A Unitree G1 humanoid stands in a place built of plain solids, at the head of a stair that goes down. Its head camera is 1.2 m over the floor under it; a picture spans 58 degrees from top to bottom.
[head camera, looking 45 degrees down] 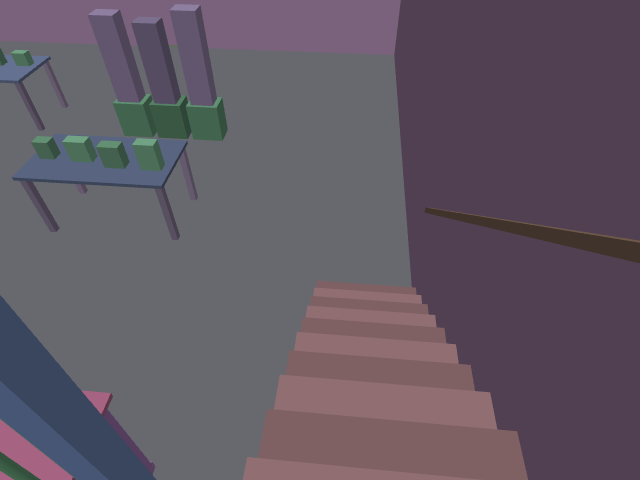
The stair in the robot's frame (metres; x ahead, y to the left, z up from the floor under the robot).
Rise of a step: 0.19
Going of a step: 0.24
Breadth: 0.91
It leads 5 degrees to the right of straight ahead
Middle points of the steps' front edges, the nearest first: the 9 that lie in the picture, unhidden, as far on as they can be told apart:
0.66 -0.25 -0.38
0.89 -0.27 -0.57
1.13 -0.30 -0.76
1.36 -0.32 -0.95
1.60 -0.34 -1.15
1.83 -0.36 -1.34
2.07 -0.38 -1.53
2.30 -0.40 -1.72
2.54 -0.42 -1.91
